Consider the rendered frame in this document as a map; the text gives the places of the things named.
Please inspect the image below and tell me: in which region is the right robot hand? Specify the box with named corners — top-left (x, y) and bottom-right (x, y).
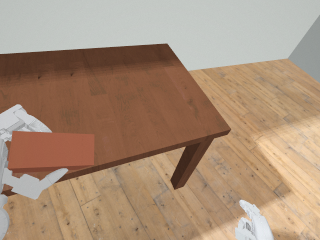
top-left (235, 200), bottom-right (274, 240)

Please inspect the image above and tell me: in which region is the sponge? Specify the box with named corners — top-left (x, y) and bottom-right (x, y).
top-left (7, 131), bottom-right (95, 173)

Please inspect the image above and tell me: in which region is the table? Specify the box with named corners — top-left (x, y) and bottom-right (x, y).
top-left (0, 43), bottom-right (231, 197)

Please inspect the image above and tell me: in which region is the left robot forearm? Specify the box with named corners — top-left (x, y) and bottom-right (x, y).
top-left (0, 194), bottom-right (10, 240)

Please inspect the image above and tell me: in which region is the left robot hand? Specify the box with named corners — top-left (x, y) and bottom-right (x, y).
top-left (0, 104), bottom-right (68, 200)

